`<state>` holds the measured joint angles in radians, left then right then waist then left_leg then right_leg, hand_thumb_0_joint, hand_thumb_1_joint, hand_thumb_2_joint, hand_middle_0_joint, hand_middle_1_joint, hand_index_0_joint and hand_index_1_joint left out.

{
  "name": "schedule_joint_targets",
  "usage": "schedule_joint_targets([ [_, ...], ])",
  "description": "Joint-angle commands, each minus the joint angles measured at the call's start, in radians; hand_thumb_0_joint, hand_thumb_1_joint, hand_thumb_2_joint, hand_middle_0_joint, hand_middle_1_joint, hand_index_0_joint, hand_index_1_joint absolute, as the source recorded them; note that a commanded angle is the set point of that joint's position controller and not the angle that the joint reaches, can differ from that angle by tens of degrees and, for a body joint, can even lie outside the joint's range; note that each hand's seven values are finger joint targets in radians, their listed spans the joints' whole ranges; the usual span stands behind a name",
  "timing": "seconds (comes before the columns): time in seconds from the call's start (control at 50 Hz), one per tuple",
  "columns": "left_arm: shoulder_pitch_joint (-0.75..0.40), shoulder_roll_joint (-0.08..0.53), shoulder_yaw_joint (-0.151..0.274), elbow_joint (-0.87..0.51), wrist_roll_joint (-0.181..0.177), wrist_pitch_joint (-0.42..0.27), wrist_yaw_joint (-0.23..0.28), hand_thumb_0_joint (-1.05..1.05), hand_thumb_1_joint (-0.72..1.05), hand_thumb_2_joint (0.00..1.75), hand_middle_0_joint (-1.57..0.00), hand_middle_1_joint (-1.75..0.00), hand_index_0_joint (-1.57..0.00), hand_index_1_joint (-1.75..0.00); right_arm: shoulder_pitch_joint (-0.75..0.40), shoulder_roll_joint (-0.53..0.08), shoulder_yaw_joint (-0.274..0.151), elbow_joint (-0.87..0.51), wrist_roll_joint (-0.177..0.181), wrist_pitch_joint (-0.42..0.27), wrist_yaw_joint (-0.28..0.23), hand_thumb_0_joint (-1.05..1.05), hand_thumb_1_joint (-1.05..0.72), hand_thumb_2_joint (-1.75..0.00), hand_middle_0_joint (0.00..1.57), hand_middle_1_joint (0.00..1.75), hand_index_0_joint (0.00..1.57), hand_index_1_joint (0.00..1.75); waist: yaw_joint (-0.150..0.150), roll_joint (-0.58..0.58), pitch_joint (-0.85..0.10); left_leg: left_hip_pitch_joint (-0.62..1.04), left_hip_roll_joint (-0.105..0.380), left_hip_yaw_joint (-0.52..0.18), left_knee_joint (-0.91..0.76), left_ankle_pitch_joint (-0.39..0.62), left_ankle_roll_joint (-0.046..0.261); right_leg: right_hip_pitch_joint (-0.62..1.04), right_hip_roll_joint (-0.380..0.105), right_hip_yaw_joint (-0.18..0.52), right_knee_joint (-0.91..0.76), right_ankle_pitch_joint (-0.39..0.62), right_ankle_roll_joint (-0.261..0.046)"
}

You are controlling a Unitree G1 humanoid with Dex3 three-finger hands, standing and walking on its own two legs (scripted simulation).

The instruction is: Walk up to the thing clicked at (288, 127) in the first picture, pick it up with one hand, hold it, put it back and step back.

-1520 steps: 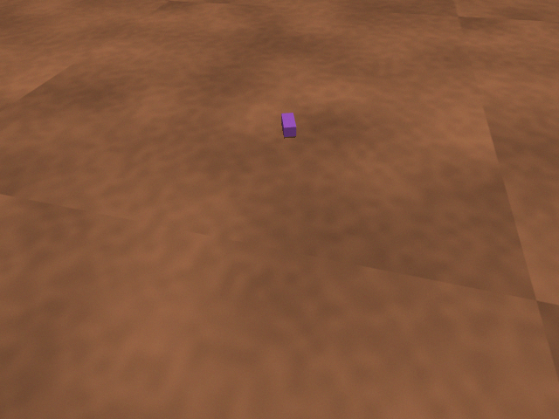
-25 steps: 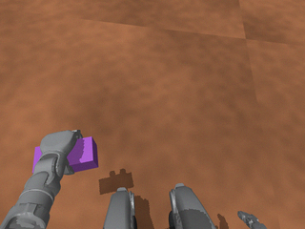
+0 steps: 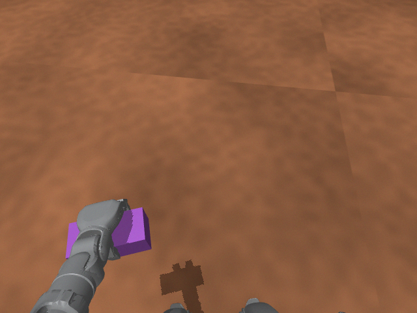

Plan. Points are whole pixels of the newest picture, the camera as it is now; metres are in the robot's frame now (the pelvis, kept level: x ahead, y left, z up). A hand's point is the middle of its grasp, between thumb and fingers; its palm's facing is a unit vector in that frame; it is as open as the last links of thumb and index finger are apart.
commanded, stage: lift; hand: left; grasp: from above
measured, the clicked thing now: (111, 236) +0.33 +0.23 -0.13
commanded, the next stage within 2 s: hold in 0.14 s
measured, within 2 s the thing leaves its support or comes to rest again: neither
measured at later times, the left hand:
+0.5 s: hand (103, 222) +0.33 +0.22 -0.04, palm faces -0.45 -0.09 -0.89, open 10.6 cm
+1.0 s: hand (94, 229) +0.31 +0.22 -0.01, palm faces -0.45 -0.07 -0.89, open 10.6 cm
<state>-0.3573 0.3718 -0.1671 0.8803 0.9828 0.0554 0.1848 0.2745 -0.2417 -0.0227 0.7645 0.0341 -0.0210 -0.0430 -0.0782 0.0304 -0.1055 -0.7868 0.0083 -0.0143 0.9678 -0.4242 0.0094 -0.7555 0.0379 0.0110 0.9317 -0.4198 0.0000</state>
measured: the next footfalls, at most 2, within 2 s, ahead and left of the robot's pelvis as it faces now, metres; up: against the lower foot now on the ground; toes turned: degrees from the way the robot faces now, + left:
none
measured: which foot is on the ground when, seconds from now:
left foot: down 0.00-1.00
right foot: down 0.00-1.00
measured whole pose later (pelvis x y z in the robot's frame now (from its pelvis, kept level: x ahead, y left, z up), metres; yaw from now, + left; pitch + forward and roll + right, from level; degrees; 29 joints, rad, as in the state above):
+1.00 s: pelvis +0.01 +0.00 +0.05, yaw +0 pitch +3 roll +0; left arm -0.26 0.37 -0.21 0.75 0.99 0.03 0.06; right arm 0.24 -0.26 -0.04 0.71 0.05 0.04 -0.03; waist -0.02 0.04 -0.04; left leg -0.36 -0.01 0.01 0.59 -0.28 0.01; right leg -0.35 0.02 0.04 0.58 -0.29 0.00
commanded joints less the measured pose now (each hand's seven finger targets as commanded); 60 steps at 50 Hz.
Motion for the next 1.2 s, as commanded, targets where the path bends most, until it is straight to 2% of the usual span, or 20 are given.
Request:
schedule_joint_targets([
  [0.0,-0.304,0.231,0.075,-0.2,0.003,0.005,0.039,0.0,0.61,0.88,-0.98,-0.74,-0.98,-0.74,0.037,-0.152,-0.058,-0.087,0.0,-0.027,-0.014,0.0,-0.88,-0.89,0.2,0.3,0.2,0.3,0.015,0.05,-0.328,0.323,-0.018,-0.005,-0.183,0.292,-0.003,0.204,0.009,0.002,-0.192,0.277,-0.017],
  [0.1,-0.307,0.213,0.067,-0.207,-0.009,0.003,0.033,0.0,0.62,0.9,-0.98,-0.75,-0.98,-0.75,0.037,-0.155,-0.062,-0.089,0.001,-0.022,-0.011,0.0,-0.88,-0.89,0.2,0.3,0.2,0.3,0.007,0.025,-0.32,0.393,-0.019,-0.001,-0.224,0.357,0.0,0.261,0.006,0.007,-0.243,0.336,-0.01],
  [0.16,-0.287,0.225,0.074,-0.204,-0.004,-0.001,0.027,0.0,0.62,0.92,-0.97,-0.78,-0.98,-0.78,0.036,-0.159,-0.066,-0.089,0.001,-0.017,-0.009,0.0,-0.88,-0.89,0.2,0.3,0.2,0.3,0.014,0.024,-0.305,0.413,-0.02,0.003,-0.243,0.388,0.002,0.29,0.005,0.008,-0.267,0.362,-0.008],
  [0.18,-0.272,0.206,0.061,-0.195,-0.004,0.0,0.023,0.0,0.62,0.92,-0.98,-0.79,-0.98,-0.79,0.035,-0.155,-0.065,-0.092,0.002,-0.016,-0.007,0.0,-0.88,-0.89,0.2,0.3,0.2,0.3,0.012,0.009,-0.302,0.416,-0.021,0.005,-0.247,0.399,0.004,0.301,0.005,0.008,-0.27,0.376,-0.006],
  [0.26,-0.304,0.212,0.056,-0.239,0.006,-0.01,0.011,0.0,0.6,0.88,-0.95,-0.78,-0.96,-0.77,0.026,-0.164,-0.071,-0.099,0.003,-0.01,-0.003,0.0,-0.89,-0.89,0.2,0.3,0.2,0.3,0.01,0.031,-0.307,0.48,-0.02,0.005,-0.271,0.452,0.0,0.313,0.006,0.005,-0.291,0.407,-0.007],
  [0.32,-0.299,0.225,0.067,-0.243,0.016,-0.012,0.013,0.0,0.59,0.88,-0.94,-0.77,-0.95,-0.76,0.01,-0.164,-0.071,-0.109,0.005,-0.004,-0.003,0.0,-0.88,-0.89,0.2,0.3,0.2,0.3,0.021,0.036,-0.275,0.477,-0.027,0.009,-0.303,0.409,-0.003,0.342,0.003,0.01,-0.318,0.378,-0.01],
  [0.34,-0.282,0.207,0.056,-0.224,0.016,-0.009,0.01,0.0,0.6,0.89,-0.96,-0.77,-0.96,-0.76,0.01,-0.161,-0.07,-0.109,0.006,-0.003,-0.001,0.0,-0.88,-0.89,0.2,0.3,0.2,0.3,0.016,0.013,-0.262,0.479,-0.026,0.007,-0.31,0.414,-0.001,0.34,0.004,0.01,-0.322,0.383,-0.009],
  [0.42,-0.31,0.231,0.066,-0.284,0.015,-0.012,-0.002,0.0,0.61,0.88,-0.97,-0.76,-0.97,-0.75,-0.004,-0.165,-0.076,-0.116,0.008,-0.001,0.0,0.0,-0.88,-0.89,0.2,0.3,0.2,0.3,0.03,0.037,-0.285,0.51,-0.028,0.011,-0.324,0.447,-0.002,0.381,0.001,0.017,-0.336,0.418,-0.007],
  [0.46,-0.274,0.206,0.049,-0.244,0.015,-0.009,-0.013,0.0,0.6,0.88,-0.96,-0.75,-0.97,-0.75,-0.011,-0.163,-0.074,-0.12,0.009,0.0,0.001,0.0,-0.88,-0.89,0.2,0.3,0.2,0.3,0.023,0.012,-0.24,0.507,-0.027,0.012,-0.336,0.432,0.001,0.373,0.002,0.015,-0.349,0.404,-0.006],
  [0.5,-0.285,0.237,0.072,-0.274,0.012,-0.014,-0.017,0.0,0.62,0.85,-0.96,-0.75,-0.97,-0.74,-0.013,-0.169,-0.077,-0.127,0.01,0.002,0.002,0.0,-0.88,-0.89,0.2,0.3,0.2,0.3,0.034,0.034,-0.257,0.529,-0.025,0.01,-0.351,0.439,-0.004,0.387,0.004,0.01,-0.353,0.395,-0.011],
  [0.54,-0.278,0.21,0.05,-0.272,0.01,-0.016,-0.029,0.0,0.62,0.88,-0.97,-0.76,-0.97,-0.76,-0.019,-0.169,-0.077,-0.134,0.009,0.004,0.003,0.0,-0.88,-0.89,0.2,0.3,0.2,0.3,0.025,0.016,-0.252,0.541,-0.022,0.01,-0.356,0.453,-0.001,0.393,0.005,0.01,-0.36,0.406,-0.01],
  [0.66,-0.278,0.238,0.065,-0.319,0.009,-0.022,-0.048,0.0,0.61,0.89,-0.97,-0.77,-0.97,-0.76,-0.042,-0.165,-0.073,-0.151,0.015,0.011,0.001,0.0,-0.88,-0.89,0.2,0.3,0.2,0.3,0.046,0.025,-0.24,0.548,-0.028,0.018,-0.387,0.436,0.0,0.441,0.002,0.016,-0.388,0.407,-0.01],
  [0.74,-0.262,0.221,0.054,-0.298,0.016,-0.015,-0.05,0.0,0.63,0.9,-0.98,-0.78,-0.99,-0.78,-0.052,-0.163,-0.069,-0.154,0.016,0.014,0.003,0.0,-0.89,-0.9,0.2,0.3,0.2,0.3,0.043,0.019,-0.218,0.562,-0.023,0.017,-0.406,0.431,0.0,0.438,0.004,0.013,-0.4,0.396,-0.012],
  [0.92,-0.265,0.218,0.046,-0.34,0.01,-0.023,-0.081,0.0,0.65,0.9,-0.98,-0.81,-1.0,-0.8,-0.078,-0.161,-0.062,-0.168,0.018,0.016,0.002,0.0,-0.89,-0.9,0.2,0.3,0.2,0.3,0.049,0.022,-0.181,0.582,-0.018,0.012,-0.453,0.377,-0.003,0.449,0.005,0.011,-0.432,0.341,-0.018],
  [0.98,-0.275,0.231,0.061,-0.362,0.005,-0.026,-0.08,0.0,0.65,0.9,-0.98,-0.81,-0.99,-0.8,-0.084,-0.161,-0.061,-0.171,0.017,0.016,0.001,0.0,-0.89,-0.9,0.2,0.3,0.2,0.3,0.055,0.023,-0.191,0.589,-0.019,0.015,-0.462,0.369,-0.002,0.46,0.003,0.012,-0.441,0.336,-0.018],
  [1.02,-0.291,0.228,0.051,-0.367,0.005,-0.03,-0.086,0.0,0.66,0.9,-0.99,-0.81,-1.0,-0.8,-0.094,-0.162,-0.06,-0.179,0.018,0.014,0.0,0.0,-0.89,-0.9,0.2,0.3,0.2,0.3,0.048,0.022,-0.174,0.59,-0.018,0.014,-0.47,0.339,-0.001,0.455,0.002,0.014,-0.453,0.311,-0.017],
  [1.06,-0.271,0.23,0.057,-0.362,0.003,-0.028,-0.086,0.0,0.65,0.89,-0.99,-0.79,-1.0,-0.78,-0.105,-0.158,-0.056,-0.181,0.02,0.015,-0.001,0.0,-0.89,-0.9,0.2,0.3,0.2,0.3,0.06,0.008,-0.158,0.582,-0.023,0.017,-0.478,0.32,0.002,0.462,-0.001,0.016,-0.466,0.294,-0.014],
  [1.08,-0.274,0.228,0.057,-0.359,0.004,-0.029,-0.086,0.0,0.64,0.88,-0.98,-0.8,-1.0,-0.78,-0.101,-0.16,-0.057,-0.179,0.019,0.015,-0.001,0.0,-0.89,-0.9,0.2,0.3,0.2,0.3,0.051,-0.003,-0.167,0.586,-0.024,0.016,-0.478,0.314,0.003,0.467,-0.002,0.019,-0.467,0.29,-0.012],
  [1.16,-0.269,0.244,0.068,-0.38,0.005,-0.027,-0.091,0.0,0.64,0.9,-0.98,-0.81,-1.0,-0.8,-0.116,-0.156,-0.054,-0.183,0.02,0.015,-0.002,0.0,-0.89,-0.9,0.2,0.3,0.2,0.3,0.065,0.019,-0.162,0.588,-0.028,0.021,-0.489,0.307,0.003,0.476,-0.005,0.021,-0.481,0.283,-0.012],
  [1.18,-0.262,0.236,0.062,-0.375,0.004,-0.026,-0.095,0.0,0.64,0.9,-0.98,-0.81,-1.0,-0.8,-0.121,-0.158,-0.053,-0.184,0.02,0.016,-0.003,0.0,-0.89,-0.9,0.2,0.3,0.2,0.3,0.055,0.009,-0.154,0.593,-0.028,0.023,-0.49,0.299,0.005,0.47,-0.006,0.021,-0.486,0.278,-0.01],
])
